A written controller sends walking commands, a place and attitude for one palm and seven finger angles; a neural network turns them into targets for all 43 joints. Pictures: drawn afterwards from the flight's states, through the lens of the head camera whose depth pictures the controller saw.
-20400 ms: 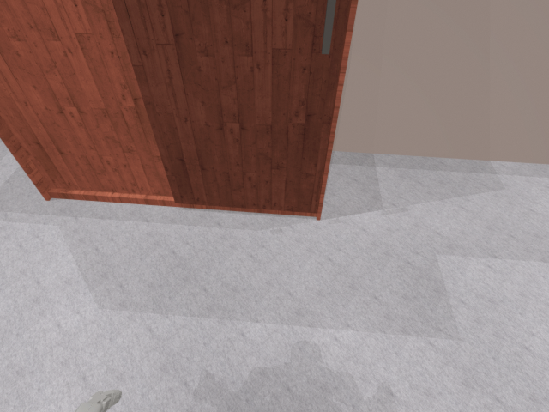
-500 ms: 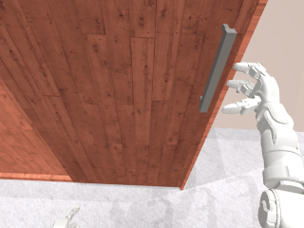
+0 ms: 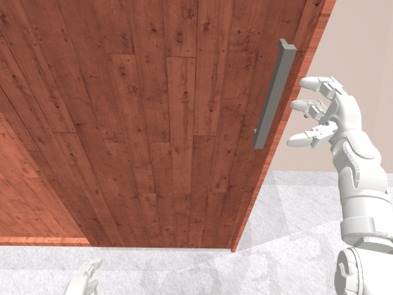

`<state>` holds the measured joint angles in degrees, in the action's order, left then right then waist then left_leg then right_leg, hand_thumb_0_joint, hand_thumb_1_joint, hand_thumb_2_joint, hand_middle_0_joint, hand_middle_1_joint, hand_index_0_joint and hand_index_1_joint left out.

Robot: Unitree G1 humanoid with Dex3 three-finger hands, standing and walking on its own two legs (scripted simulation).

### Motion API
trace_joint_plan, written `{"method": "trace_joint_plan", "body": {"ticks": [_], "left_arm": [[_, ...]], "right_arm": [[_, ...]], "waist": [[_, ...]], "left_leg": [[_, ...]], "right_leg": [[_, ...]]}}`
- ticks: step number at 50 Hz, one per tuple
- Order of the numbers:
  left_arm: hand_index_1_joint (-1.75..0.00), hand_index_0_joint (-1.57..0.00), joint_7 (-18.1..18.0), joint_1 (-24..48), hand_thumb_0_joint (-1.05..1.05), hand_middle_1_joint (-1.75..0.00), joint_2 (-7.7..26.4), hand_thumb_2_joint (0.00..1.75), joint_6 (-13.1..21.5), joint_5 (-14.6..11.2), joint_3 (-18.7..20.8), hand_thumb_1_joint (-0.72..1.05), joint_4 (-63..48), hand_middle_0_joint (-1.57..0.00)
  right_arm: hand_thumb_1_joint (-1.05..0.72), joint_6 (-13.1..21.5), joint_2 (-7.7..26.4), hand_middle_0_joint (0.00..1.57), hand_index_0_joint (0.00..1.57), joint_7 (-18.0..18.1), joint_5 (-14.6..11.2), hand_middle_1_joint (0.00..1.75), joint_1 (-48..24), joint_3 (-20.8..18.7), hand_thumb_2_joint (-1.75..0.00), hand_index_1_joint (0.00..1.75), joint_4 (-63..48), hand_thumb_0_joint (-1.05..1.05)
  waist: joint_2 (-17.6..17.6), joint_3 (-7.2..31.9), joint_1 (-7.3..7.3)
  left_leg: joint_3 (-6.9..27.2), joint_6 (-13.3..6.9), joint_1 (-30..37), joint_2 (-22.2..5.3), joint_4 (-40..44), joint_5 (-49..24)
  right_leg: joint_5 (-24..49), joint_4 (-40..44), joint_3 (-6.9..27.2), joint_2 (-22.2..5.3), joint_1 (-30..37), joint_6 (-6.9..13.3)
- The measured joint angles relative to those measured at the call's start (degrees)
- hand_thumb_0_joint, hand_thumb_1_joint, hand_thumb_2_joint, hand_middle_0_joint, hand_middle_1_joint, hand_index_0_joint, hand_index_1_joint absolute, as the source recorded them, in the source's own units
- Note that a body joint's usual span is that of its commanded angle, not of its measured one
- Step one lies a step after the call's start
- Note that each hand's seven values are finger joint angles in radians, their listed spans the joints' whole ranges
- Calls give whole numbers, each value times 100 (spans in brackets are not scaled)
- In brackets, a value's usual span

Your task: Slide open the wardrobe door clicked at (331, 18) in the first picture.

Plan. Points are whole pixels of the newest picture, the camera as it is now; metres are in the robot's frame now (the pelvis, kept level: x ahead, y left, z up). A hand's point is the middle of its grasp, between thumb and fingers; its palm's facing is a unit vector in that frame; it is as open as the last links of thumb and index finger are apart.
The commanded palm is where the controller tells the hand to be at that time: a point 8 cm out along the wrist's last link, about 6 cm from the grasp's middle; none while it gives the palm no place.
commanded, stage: move the hooked fingers beside the handle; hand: right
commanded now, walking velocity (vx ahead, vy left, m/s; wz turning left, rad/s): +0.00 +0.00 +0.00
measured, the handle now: (268, 99) +0.49 -0.11 +0.18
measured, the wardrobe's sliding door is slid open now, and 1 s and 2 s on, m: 0.00 0.00 0.00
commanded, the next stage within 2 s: feel for the door with the fingertips in 1.24 s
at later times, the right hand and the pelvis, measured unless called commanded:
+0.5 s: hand (300, 121) +0.42 -0.17 +0.18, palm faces -0.04 +1.00 -0.01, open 14.0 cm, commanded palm +0.39 -0.22 +0.19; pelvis +0.00 -0.01 +0.00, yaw +1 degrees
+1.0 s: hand (304, 117) +0.41 -0.17 +0.20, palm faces -0.04 +1.00 +0.00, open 14.0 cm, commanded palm +0.40 -0.22 +0.19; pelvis +0.00 -0.01 +0.00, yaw +0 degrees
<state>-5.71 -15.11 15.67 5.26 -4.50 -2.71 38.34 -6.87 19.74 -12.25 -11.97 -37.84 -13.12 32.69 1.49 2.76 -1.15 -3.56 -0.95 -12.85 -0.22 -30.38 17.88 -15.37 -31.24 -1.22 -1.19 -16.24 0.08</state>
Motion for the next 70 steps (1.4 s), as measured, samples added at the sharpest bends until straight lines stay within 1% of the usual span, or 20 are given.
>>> {"method": "trace_joint_plan", "body": {"ticks": [3,5,7,11,14,16,19,22,27,30,32,35,39,44,48,56,60,65,67,70], "left_arm": [[-30,-20,22,113,2,-30,-19,90,-45,-2,-33,90,-35,-20],[-30,-20,42,123,1,-30,-29,90,-57,6,-26,90,-116,-20],[-30,-20,58,87,1,-30,-34,90,-57,23,-12,90,-189,-20],[-30,-20,57,-54,1,-30,-48,90,-42,51,-8,90,-189,-20],[-30,-20,47,-153,1,-30,-65,90,-48,38,-28,90,-91,-20],[-30,-20,46,-196,1,-30,-61,90,-54,21,-31,90,-29,-20],[-30,-20,60,-231,2,-30,-32,90,-89,1,-15,90,1,-20],[-30,-20,89,-257,2,-30,7,90,-117,8,35,90,-47,-20],[-30,-20,107,-277,2,-30,-1,90,-100,51,80,90,-102,-20],[-30,-20,95,-237,2,-30,-51,90,-87,56,49,90,-74,-20],[-30,-20,85,-183,2,-30,-80,90,-94,47,21,90,-66,-20],[-30,-20,69,-78,2,-30,-87,90,-122,27,-11,90,-94,-20],[-30,-20,67,13,2,-30,-52,90,-148,20,-5,90,-184,-20],[-30,-20,51,5,1,-30,-29,90,-104,25,17,90,-208,-20],[-30,-20,38,26,1,-30,-52,90,-84,24,-14,90,-108,-20],[-30,-20,66,18,1,-30,-65,90,-154,35,-31,90,-132,-20],[-30,-20,58,-94,1,-30,-60,90,-165,48,-17,90,-151,-20],[-30,-20,57,-277,2,-30,-44,90,-129,44,11,90,-87,-20],[-30,-20,64,-313,2,-30,-23,90,-133,32,20,90,-49,-20],[-30,-20,71,-318,2,-30,3,90,-142,4,42,90,-19,-20]], "right_arm": [[50,-214,105,30,30,22,37,120,-306,-12,-30,121,565,-1],[50,-257,141,30,30,51,73,120,-334,-52,-30,120,730,-1],[50,-160,124,30,30,78,93,120,-220,-93,-30,120,667,-1],[50,188,15,30,30,87,95,120,51,-180,-30,120,281,-1],[50,318,29,30,30,62,85,120,27,-184,-30,120,213,-2],[50,271,83,30,30,40,91,120,-106,-149,-30,120,345,-2],[50,72,170,30,30,13,99,120,-268,-109,-30,120,608,-1],[50,-74,159,30,30,17,86,120,-178,-111,-30,120,602,-1],[50,53,-101,30,30,100,49,120,355,-143,-30,120,-142,-1],[50,137,-176,30,30,156,56,120,454,-147,-30,120,-392,-2],[50,87,-137,30,30,186,90,120,376,-126,-30,120,-370,-2],[50,-112,-1,30,30,189,129,120,164,-113,-30,120,-116,-1],[50,-310,119,30,30,130,104,120,81,-143,-30,120,111,-1],[50,-139,2,30,30,86,23,120,267,-72,-30,120,-171,-1],[50,-33,-91,30,30,102,23,120,142,32,-30,120,-191,-2],[50,-197,40,30,30,190,124,120,-190,-65,-30,120,430,-1],[50,-44,101,30,30,159,124,120,-68,-207,-30,120,414,-1],[50,160,123,30,30,92,109,120,41,-224,-30,120,156,-2],[50,141,132,30,30,43,81,120,34,-201,-30,120,150,-2],[50,-17,125,30,30,8,35,120,-27,-109,-30,120,248,-1]], "waist": [[13,39,-51],[30,30,-85],[43,0,-107],[27,-42,-107],[-10,-14,-97],[-15,7,-94],[8,38,-106],[58,30,-119],[58,-4,-105],[2,13,-85],[-30,22,-74],[-29,28,-73],[23,8,-69],[32,-29,-14],[-21,-32,4],[12,4,-115],[14,-29,-158],[-14,-22,-137],[-3,12,-124],[20,47,-105]], "left_leg": [[11,1,-120,-4,-37,-12],[32,1,-194,-6,-58,-24],[55,3,-231,-8,-71,-29],[84,11,-176,-8,-67,-13],[86,11,-97,2,-48,9],[78,11,-78,6,-42,17],[83,19,-118,2,-42,14],[107,32,-172,-9,-41,0],[149,51,-122,-24,-26,3],[150,48,-30,-17,-4,16],[138,41,11,-9,5,20],[117,35,5,-1,13,8],[101,37,-57,-9,19,-22],[69,46,-49,-28,14,-18],[34,44,-22,-36,-11,7],[76,44,-156,-28,-45,-9],[109,45,-170,-21,-43,-12],[104,38,-92,-7,-8,3],[99,39,-66,-4,8,9],[87,46,-70,-9,5,18]], "right_leg": [[24,-9,-11,2,-102,3],[41,-6,-32,3,-157,6],[47,-1,-54,3,-178,10],[23,8,-82,2,-111,15],[-14,2,-83,-7,-41,12],[-34,-16,-75,-10,-36,12],[-39,-29,-79,-7,-81,21],[-28,-19,-103,4,-123,35],[-29,26,-146,18,-45,50],[-46,43,-146,11,45,43],[-54,38,-134,4,77,38],[-48,21,-112,-3,52,33],[-15,22,-96,6,-20,39],[-8,11,-64,27,-30,47],[-25,-24,-29,37,-21,44],[-13,-35,-69,25,-126,47],[-14,-17,-100,17,-120,48],[-44,-12,-94,5,-58,39],[-60,-18,-89,3,-42,40],[-73,-36,-76,9,-59,45]]}}
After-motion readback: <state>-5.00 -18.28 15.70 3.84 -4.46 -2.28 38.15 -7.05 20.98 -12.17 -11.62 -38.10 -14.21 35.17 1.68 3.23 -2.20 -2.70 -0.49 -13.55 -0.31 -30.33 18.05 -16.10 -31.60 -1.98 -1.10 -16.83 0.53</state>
